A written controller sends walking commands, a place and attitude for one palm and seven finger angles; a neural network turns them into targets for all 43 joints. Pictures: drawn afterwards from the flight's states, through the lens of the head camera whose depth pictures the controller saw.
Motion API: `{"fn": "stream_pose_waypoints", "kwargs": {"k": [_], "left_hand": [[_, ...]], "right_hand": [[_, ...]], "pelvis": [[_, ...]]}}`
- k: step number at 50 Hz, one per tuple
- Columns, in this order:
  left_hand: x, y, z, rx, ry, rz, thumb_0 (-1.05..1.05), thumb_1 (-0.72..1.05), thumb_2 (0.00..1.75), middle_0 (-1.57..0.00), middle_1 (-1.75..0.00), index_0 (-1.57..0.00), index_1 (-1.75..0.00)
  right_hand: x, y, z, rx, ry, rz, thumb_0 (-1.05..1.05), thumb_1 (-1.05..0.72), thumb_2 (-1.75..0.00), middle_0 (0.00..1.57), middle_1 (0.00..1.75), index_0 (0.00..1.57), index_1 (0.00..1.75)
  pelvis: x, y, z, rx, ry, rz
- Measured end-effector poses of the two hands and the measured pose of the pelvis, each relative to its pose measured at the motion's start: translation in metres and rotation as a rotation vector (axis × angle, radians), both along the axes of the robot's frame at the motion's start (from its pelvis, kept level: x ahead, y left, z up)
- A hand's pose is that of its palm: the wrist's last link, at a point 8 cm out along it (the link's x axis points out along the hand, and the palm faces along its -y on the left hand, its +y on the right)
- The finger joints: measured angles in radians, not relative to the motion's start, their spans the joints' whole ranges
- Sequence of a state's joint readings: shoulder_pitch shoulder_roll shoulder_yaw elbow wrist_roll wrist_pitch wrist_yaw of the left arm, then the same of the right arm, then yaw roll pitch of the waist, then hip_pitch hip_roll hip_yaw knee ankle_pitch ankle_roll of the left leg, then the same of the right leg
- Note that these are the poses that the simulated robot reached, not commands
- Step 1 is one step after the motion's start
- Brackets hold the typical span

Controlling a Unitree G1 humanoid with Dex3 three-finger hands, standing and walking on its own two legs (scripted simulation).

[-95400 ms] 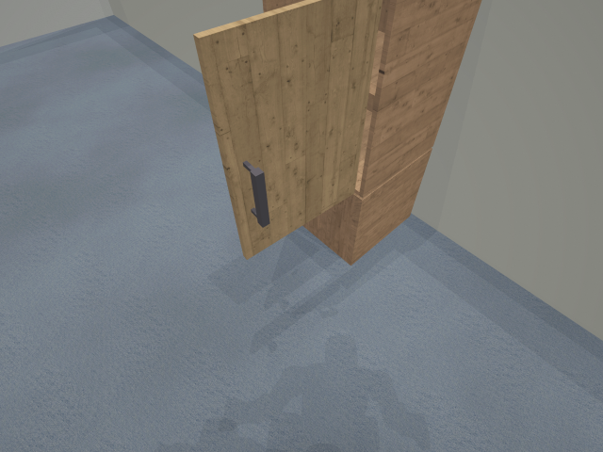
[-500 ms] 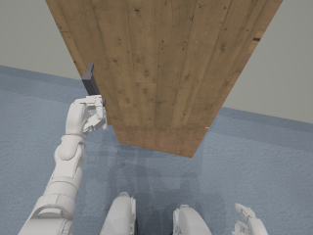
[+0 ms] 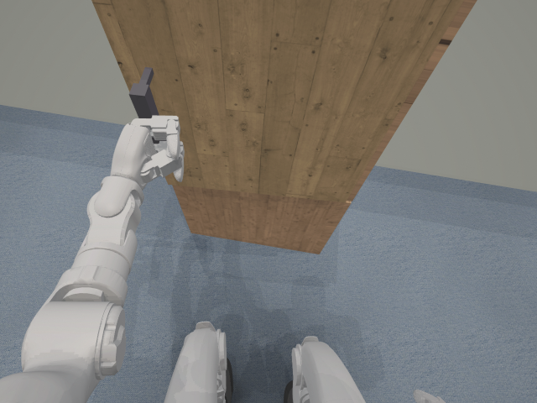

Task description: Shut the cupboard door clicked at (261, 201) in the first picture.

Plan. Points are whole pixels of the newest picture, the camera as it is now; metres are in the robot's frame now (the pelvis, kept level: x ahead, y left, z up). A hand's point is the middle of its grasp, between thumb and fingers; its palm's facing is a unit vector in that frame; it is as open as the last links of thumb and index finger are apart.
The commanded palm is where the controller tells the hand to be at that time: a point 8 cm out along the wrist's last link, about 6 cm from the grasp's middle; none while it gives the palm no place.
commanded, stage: push the door shut along its arc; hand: left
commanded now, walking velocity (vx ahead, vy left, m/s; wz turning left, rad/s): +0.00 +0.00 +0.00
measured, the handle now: (157, 120) +0.53 +0.17 +0.04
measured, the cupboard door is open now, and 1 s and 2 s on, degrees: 4 0 0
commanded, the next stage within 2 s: pull the fist back off the door in 0.42 s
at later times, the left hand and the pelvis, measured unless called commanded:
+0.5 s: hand (184, 145) +0.48 +0.12 +0.05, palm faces -0.27 -0.96 -0.07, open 3.1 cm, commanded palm +0.52 +0.12 +0.05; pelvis -0.02 +0.00 -0.02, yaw +0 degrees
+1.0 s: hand (209, 137) +0.50 +0.09 +0.04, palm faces +0.05 -1.00 -0.03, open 3.1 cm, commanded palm +0.46 +0.12 +0.05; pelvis -0.02 +0.00 -0.01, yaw -5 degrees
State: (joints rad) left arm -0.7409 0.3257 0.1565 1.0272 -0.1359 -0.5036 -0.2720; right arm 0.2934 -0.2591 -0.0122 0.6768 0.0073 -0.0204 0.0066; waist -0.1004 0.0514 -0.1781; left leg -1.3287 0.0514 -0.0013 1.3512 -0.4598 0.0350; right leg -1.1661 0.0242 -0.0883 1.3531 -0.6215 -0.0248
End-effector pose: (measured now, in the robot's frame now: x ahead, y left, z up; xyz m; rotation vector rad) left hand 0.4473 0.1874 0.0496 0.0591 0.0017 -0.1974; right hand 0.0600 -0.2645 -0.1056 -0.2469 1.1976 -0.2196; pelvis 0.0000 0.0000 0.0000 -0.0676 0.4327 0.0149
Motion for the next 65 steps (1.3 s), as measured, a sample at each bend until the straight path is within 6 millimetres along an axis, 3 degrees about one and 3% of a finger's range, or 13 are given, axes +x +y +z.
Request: {"fn": "stream_pose_waypoints", "kwargs": {"k": [10, 27, 35, 40, 43, 50, 53, 56, 65], "left_hand": [[0.027, -0.008, 0.002, 0.005, 0.001, -0.038, 0.02, 0.9, 0.9, -1.31, -1.5, -1.31, -1.5], [0.028, -0.006, 0.002, 0.012, 0.002, -0.076, 0.02, 0.9, 0.9, -1.34, -1.5, -1.32, -1.5], [0.026, -0.027, -0.003, -0.132, -0.005, 0.28, 0.02, 0.9, 0.9, -1.35, -1.5, -1.34, -1.5], [0.035, -0.051, 0.004, 0.046, -0.057, 0.206, 0.02, 0.9, 0.9, -1.32, -1.5, -1.33, -1.5], [0.039, -0.059, 0.005, 0.003, -0.031, 0.195, 0.02, 0.9, 0.9, -1.32, -1.5, -1.32, -1.5], [0.032, -0.046, -0.008, -0.023, 0.035, 0.252, 0.02, 0.9, 0.9, -1.3, -1.5, -1.31, -1.5], [0.022, -0.039, -0.01, -0.012, 0.003, 0.253, 0.02, 0.9, 0.9, -1.3, -1.5, -1.3, -1.5], [0.012, -0.037, -0.01, -0.029, -0.007, 0.248, 0.02, 0.9, 0.9, -1.3, -1.5, -1.3, -1.5], [-0.024, -0.044, -0.009, -0.054, 0.008, 0.2, 0.02, 0.9, 0.9, -1.3, -1.5, -1.3, -1.5]], "right_hand": [[-0.02, 0.002, -0.002, -0.008, 0.033, -0.018, 0.0, -0.9, -0.9, 0.2, 0.3, 0.2, 0.3], [-0.041, -0.004, -0.011, -0.053, 0.042, 0.02, 0.0, -0.9, -0.9, 0.2, 0.3, 0.2, 0.3], [-0.051, -0.003, -0.012, -0.059, 0.009, 0.052, 0.0, -0.9, -0.9, 0.2, 0.3, 0.2, 0.3], [-0.073, 0.002, -0.015, -0.021, 0.014, 0.0, 0.0, -0.9, -0.9, 0.2, 0.3, 0.2, 0.3], [-0.092, 0.006, -0.017, 0.007, 0.054, -0.052, 0.0, -0.9, -0.9, 0.2, 0.3, 0.2, 0.3], [-0.112, 0.018, -0.013, 0.078, 0.145, -0.129, 0.0, -0.9, -0.9, 0.2, 0.3, 0.2, 0.3], [-0.104, 0.02, -0.01, 0.101, 0.171, -0.132, 0.0, -0.9, -0.9, 0.2, 0.3, 0.2, 0.3], [-0.083, 0.018, -0.005, 0.106, 0.172, -0.12, 0.01, -0.9, -0.9, 0.2, 0.3, 0.2, 0.3], [0.027, -0.004, 0.018, 0.054, -0.014, -0.024, 0.01, -0.9, -0.9, 0.2, 0.3, 0.2, 0.3]], "pelvis": [[-0.003, 0.003, -0.007, -0.01, 0.025, -0.005], [-0.024, -0.001, -0.024, -0.033, 0.029, 0.012], [-0.04, -0.002, -0.03, -0.031, 0.037, -0.011], [-0.042, -0.002, -0.031, -0.03, 0.039, -0.038], [-0.039, -0.002, -0.028, -0.02, 0.035, -0.059], [-0.02, -0.002, -0.012, 0.008, 0.033, -0.095], [-0.009, -0.003, -0.004, 0.018, 0.03, -0.096], [0.002, -0.004, 0.003, 0.023, 0.026, -0.089], [0.029, -0.008, 0.022, 0.027, 0.001, -0.069]]}}
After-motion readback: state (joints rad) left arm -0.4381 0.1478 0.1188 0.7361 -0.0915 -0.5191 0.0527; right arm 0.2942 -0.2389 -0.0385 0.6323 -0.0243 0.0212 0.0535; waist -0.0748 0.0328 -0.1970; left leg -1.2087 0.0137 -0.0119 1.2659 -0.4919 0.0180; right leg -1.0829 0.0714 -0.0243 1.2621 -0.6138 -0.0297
